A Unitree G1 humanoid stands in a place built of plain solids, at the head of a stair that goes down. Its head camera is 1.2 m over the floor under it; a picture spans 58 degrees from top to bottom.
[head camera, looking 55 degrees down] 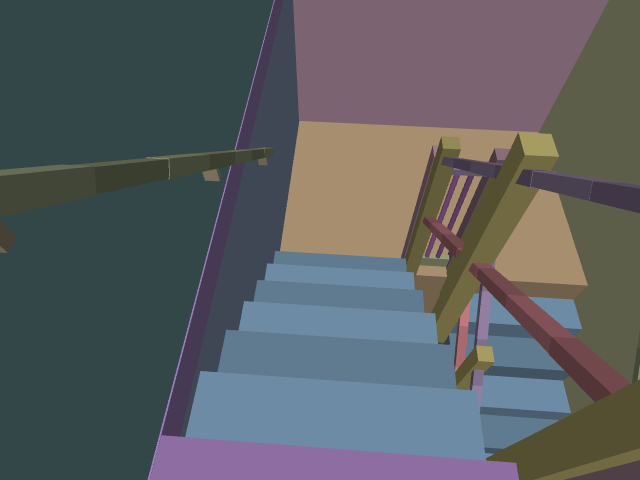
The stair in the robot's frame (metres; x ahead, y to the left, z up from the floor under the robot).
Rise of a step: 0.21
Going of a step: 0.24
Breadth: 0.90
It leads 4 degrees to the right of straight ahead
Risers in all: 7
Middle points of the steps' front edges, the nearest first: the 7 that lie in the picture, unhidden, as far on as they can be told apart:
0.20 -0.04 0.00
0.43 -0.05 -0.21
0.67 -0.07 -0.43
0.91 -0.09 -0.64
1.14 -0.10 -0.85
1.38 -0.12 -1.07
1.62 -0.14 -1.28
